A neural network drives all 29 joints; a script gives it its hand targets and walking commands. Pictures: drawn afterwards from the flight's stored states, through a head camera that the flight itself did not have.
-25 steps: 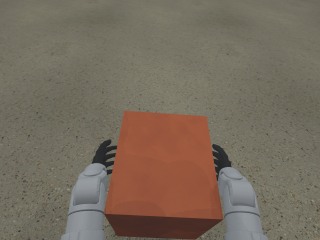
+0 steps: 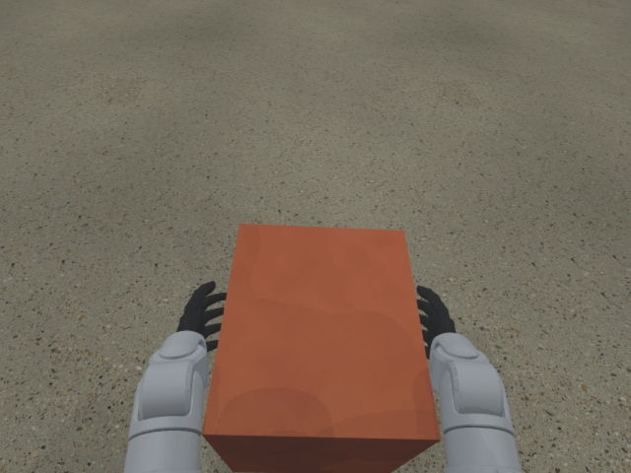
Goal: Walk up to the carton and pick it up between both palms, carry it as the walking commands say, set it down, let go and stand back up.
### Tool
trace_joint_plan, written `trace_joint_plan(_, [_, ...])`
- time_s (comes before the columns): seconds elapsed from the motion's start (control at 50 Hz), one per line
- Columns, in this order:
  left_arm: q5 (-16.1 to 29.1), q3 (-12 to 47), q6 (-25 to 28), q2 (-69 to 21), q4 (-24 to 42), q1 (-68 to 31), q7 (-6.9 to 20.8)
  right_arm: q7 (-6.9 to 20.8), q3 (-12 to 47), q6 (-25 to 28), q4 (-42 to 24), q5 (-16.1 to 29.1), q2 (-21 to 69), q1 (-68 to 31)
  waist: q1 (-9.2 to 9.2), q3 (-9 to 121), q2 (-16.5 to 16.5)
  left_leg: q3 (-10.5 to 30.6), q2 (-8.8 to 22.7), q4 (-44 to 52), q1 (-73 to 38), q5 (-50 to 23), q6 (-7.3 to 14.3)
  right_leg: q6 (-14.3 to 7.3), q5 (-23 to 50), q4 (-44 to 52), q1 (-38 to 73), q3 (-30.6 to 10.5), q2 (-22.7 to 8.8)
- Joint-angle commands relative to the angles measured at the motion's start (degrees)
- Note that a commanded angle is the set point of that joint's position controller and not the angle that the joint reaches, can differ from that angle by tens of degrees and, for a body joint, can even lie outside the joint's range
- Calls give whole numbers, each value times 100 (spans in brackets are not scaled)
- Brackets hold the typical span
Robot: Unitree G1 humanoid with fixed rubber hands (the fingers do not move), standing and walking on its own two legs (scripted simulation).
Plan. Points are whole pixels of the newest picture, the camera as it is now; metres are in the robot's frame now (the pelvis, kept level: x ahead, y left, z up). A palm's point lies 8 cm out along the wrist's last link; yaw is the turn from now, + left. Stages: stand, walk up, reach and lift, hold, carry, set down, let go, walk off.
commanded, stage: hold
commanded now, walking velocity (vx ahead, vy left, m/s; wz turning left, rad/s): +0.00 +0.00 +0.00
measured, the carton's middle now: (316, 354) +0.28 +0.00 -0.02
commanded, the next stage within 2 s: carry in 0.50 s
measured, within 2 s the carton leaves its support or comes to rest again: neither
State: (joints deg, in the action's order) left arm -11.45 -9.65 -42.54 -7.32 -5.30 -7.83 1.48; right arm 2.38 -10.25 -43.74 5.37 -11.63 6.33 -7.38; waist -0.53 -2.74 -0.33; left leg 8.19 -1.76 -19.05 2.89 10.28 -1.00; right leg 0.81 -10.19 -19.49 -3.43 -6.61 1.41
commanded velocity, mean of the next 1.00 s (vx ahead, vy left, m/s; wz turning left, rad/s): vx -0.09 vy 0.00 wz -0.20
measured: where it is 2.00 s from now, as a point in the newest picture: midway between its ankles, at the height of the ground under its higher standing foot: outside the picture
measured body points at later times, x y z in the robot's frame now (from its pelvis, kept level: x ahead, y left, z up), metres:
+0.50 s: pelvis +0.00 +0.00 +0.00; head -0.02 +0.00 +0.45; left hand +0.28 +0.16 +0.03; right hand +0.28 -0.16 +0.02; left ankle +0.01 +0.13 -0.75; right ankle +0.01 -0.13 -0.75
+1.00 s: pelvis -0.11 +0.03 -0.03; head -0.12 +0.06 +0.42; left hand +0.17 +0.14 +0.04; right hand +0.10 -0.17 +0.05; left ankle -0.05 +0.12 -0.75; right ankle +0.00 -0.12 -0.74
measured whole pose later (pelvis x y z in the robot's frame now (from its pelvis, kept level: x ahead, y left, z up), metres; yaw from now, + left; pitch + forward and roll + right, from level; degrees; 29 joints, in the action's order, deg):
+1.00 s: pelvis -0.11 +0.03 -0.03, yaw -10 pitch +2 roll +1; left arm -2.1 -5.1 -63.5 -7.4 26.1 1.2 -6.1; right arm -6.9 -5.7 -63.8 -25.5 0.5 7.6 2.4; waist 1.5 4.9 4.3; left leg -5.2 -0.6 -37.8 23.5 15.8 2.1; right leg 2.1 -15.9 -39.8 -32.9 -7.3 1.4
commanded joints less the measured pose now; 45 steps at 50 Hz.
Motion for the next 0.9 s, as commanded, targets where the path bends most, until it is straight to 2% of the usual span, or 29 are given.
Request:
trace_joint_plan(0.0, [1303,3506,261,-4470,766,-3286,1218,1017,3419,298,-583,1217,4882,-3256,32,1601,53,-511,-499,216,-85,-754,12,133,961,157,581,383,468])
trace_joint_plan(0.06, [1413,3643,267,-4708,750,-3395,1200,1045,3561,296,-532,1379,4974,-3217,19,1919,-281,-503,-470,108,-145,-851,-6,60,951,121,643,333,454])
trace_joint_plan(0.08, [1233,3284,203,-4628,275,-2845,1196,996,3577,312,-785,1346,4818,-3574,-58,1521,224,-522,-511,111,-19,-654,44,150,712,156,547,340,405])
trace_joint_plan(0.1, [1240,3240,202,-4692,181,-3296,1260,1026,3276,227,-337,1221,4844,-3531,-41,1474,15,-538,-472,177,54,-362,64,86,360,222,403,394,447])
trace_joint_plan(0.12, [1105,3062,236,-4591,52,-2893,1224,1053,3486,278,-548,1299,4818,-3743,-116,1624,283,-504,-516,153,-25,-513,112,146,574,161,371,348,405])
trace_joint_plan(0.14, [1237,3381,268,-4652,372,-3301,1231,1088,3538,313,-443,1333,4988,-3571,-69,1631,-166,-562,-510,147,123,-224,53,110,399,168,523,298,368])
trace_joint_plan(0.18, [1172,3270,188,-4688,63,-3373,1242,1086,3280,231,-117,1246,4867,-3442,-2,1260,-231,-532,-461,223,56,-400,4,47,392,190,159,392,434])
trace_joint_plan(0.2, [1188,3350,239,-4802,53,-2896,1213,1083,3485,380,-554,1301,4838,-3538,15,1659,121,-444,-460,110,-83,-765,47,92,835,116,392,367,448])
trace_joint_plan(0.22, [1263,3328,298,-4896,136,-2964,1224,1107,3675,375,-754,1431,4952,-3678,-91,1851,196,-425,-400,128,-110,-883,74,95,967,81,531,369,453])
trace_joint_plan(0.26, [1244,3370,256,-4674,442,-3162,1237,1104,3570,242,-379,1338,4990,-3237,-25,1542,19,-481,-485,246,85,-975,15,154,1248,193,590,450,449])
trace_joint_plan(0.3, [1277,3318,221,-4845,320,-2974,1224,1055,3560,219,-583,1308,4964,-3291,4,1792,254,-451,-455,158,-271,-1078,75,171,1214,163,473,398,486])
trace_joint_plan(0.34, [1274,3422,204,-4937,391,-2983,1190,1075,3531,282,-564,1332,4927,-3187,21,1634,-218,-454,-454,188,-191,-1371,3,116,1494,154,514,360,462])
trace_joint_plan(0.36, [1324,3462,221,-4792,538,-2965,1185,1052,3506,243,-589,1224,4824,-3106,75,1800,290,-402,-480,181,-295,-1582,15,133,1675,128,582,405,511])
trace_joint_plan(0.44, [1258,3332,205,-4709,382,-3208,1198,1059,3409,217,-307,1217,4842,-3111,108,1236,-72,-443,-447,260,-110,-647,49,58,649,223,216,353,423])
trace_joint_plan(0.46, [1183,3341,210,-4796,304,-2972,1186,1095,3422,347,-630,1278,4708,-3316,28,1589,-336,-446,-456,172,-77,-836,11,7,1049,133,538,314,441])
trace_joint_plan(0.48, [1547,3544,216,-4849,736,-3578,1197,1086,3659,298,-1005,1530,5018,-3498,36,1985,221,-401,729,-936,363,-966,-4,-83,1725,-547,-501,140,-848])
trace_joint_plan(0.5, [1592,3523,105,-4752,645,-3127,1170,1042,3709,242,-950,1615,4999,-3348,9,2172,291,-229,708,-1176,380,-1074,51,-161,1914,-746,-657,-110,-845])
trace_joint_plan(0.56, [1751,3710,-131,-4819,1302,-3205,958,891,3863,-32,-1249,1789,5124,-3225,50,2775,153,-289,920,-1793,413,-2938,153,-155,3466,-1763,-758,-46,-760])
trace_joint_plan(0.6, [1968,3974,-342,-4923,1765,-3188,916,804,4156,-204,-1654,2000,5261,-3342,55,3085,183,-286,1029,-1969,573,-3134,291,-172,3222,-2019,-976,-211,-665])
trace_joint_plan(0.62, [1919,3937,-513,-4989,1475,-3011,888,715,4008,-383,-1615,1774,5125,-2993,64,2970,267,-442,930,-1893,580,-2820,347,-186,2896,-1995,-1333,-266,-660])
trace_joint_plan(0.66, [2058,4159,-693,-4849,1822,-3007,834,634,4005,-512,-1872,1809,4887,-2963,101,2950,-699,86,1410,-1692,694,-3165,675,-147,1815,-2574,-1801,-188,-348])
trace_joint_plan(0.7, [2258,4292,-992,-4960,2376,-2654,695,425,4346,-811,-2518,2023,5030,-2632,27,2804,-316,-252,1388,-2059,725,-3414,579,-187,1523,-1857,-1757,-74,-385])
trace_joint_plan(0.74, [2240,4246,-1204,-4839,2552,-2697,584,320,4317,-1056,-2728,2028,4874,-2590,32,2666,92,-423,1097,-2213,1367,-2084,440,-369,1831,-1579,-1508,-523,-645])
trace_joint_plan(0.76, [2273,4235,-1320,-4667,2970,-2439,461,269,4397,-1191,-3032,2164,4835,-2283,10,2735,750,-723,697,-2604,1654,-877,223,-558,2151,-1506,-1488,-1146,-1077])
trace_joint_plan(0.78, [2451,4469,-1420,-4608,3587,-2555,402,186,4550,-1303,-3430,2339,4851,-2327,25,2656,1531,-1184,200,-2849,1841,1060,42,-716,2385,-943,-1458,-1603,-1394])
trace_joint_plan(0.8, [2466,4392,-1592,-4639,3541,-2205,336,105,4715,-1425,-3700,2532,4848,-2369,-29,2666,1818,-1134,4,-3076,1970,1878,-1,-938,2839,-654,-1389,-2028,-1625])
trace_joint_plan(0.82, [2201,4167,-1793,-4406,3269,-1546,206,32,4733,-1613,-3841,2635,4622,-2498,-109,2411,1464,-1013,-137,-3328,1884,2092,-29,-988,1699,-227,-1826,-2229,-1656])
trace_joint_plan(0.86, [2136,4084,-2047,-4313,3359,-1260,108,-102,4709,-1848,-3997,2613,4432,-2279,-51,2244,1347,-1045,20,-2710,1417,1674,89,-663,-804,183,-2404,-1636,-1348])
trace_joint_plan(0.88, [2125,4109,-2089,-4303,3598,-1360,29,-98,4735,-1919,-4204,2690,4383,-2315,35,2464,1352,-1189,69,-2081,735,1218,129,-355,-1046,67,-2665,-1128,-1050])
